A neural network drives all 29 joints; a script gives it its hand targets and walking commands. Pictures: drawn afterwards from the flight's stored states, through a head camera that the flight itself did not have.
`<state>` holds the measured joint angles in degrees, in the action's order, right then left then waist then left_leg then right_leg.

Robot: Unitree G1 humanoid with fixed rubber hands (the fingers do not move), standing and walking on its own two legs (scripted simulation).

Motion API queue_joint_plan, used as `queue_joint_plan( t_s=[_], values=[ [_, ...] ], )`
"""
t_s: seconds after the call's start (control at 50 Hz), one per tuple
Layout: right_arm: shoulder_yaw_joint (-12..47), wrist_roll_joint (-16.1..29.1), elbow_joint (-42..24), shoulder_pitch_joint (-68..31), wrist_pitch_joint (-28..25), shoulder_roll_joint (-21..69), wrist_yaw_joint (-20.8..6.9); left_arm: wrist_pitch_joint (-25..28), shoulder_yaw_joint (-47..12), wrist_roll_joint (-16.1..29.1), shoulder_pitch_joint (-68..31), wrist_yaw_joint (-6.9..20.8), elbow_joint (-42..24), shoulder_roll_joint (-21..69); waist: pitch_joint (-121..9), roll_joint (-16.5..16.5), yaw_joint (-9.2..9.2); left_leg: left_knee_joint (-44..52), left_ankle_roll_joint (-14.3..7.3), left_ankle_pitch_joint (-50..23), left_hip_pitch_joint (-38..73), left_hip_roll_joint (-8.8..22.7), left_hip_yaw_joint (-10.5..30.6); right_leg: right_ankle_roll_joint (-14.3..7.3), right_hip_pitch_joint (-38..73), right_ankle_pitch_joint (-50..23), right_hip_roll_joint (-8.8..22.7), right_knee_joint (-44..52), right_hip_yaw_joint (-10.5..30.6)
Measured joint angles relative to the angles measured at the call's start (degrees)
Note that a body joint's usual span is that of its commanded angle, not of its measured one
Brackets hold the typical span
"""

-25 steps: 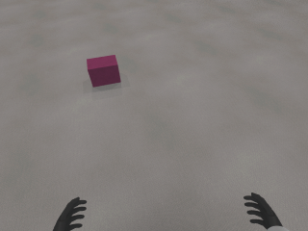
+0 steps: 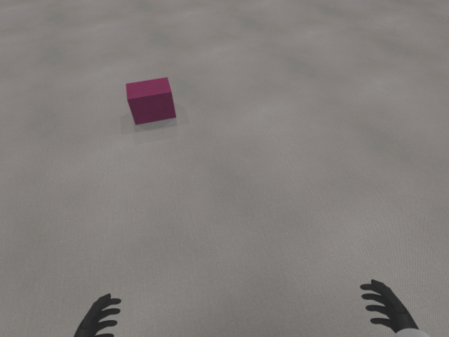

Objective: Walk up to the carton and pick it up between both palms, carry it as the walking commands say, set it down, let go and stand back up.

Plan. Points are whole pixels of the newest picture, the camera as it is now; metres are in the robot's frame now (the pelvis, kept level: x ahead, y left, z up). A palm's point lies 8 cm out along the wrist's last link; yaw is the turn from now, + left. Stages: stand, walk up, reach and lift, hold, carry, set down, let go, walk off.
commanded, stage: stand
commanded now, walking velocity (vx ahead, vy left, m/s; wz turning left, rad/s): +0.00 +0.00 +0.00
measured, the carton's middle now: (151, 100) +1.69 +0.54 -0.65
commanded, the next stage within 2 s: walk up in 1.74 s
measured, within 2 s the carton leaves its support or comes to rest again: neither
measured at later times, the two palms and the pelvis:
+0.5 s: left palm out of the picture +0.13 +0.27 -0.08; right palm (406, 328) +0.15 -0.28 -0.06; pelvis +0.00 +0.00 +0.00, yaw +0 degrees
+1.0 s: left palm out of the picture +0.11 +0.28 -0.09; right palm (411, 336) +0.14 -0.29 -0.06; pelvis -0.02 +0.00 +0.00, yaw +0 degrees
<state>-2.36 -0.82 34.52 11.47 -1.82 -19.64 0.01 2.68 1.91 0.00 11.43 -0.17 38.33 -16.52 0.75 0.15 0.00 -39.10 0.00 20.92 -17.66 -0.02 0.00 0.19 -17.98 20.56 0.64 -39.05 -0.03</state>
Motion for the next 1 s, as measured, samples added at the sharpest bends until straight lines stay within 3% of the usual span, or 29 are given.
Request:
queue_joint_plan(
  t_s=[1.0],
  values=[
    [0.9,0.0,0.2,0.0,-0.2,-1.5,0.0,-0.2,0.0,0.0,0.0,0.0,5.0,-1.2,-0.3,0.0,0.0,0.0,0.0,-1.3,0.0,0.0,0.0,0.0,0.0,-1.3,0.0,0.0,0.0]
  ],
)
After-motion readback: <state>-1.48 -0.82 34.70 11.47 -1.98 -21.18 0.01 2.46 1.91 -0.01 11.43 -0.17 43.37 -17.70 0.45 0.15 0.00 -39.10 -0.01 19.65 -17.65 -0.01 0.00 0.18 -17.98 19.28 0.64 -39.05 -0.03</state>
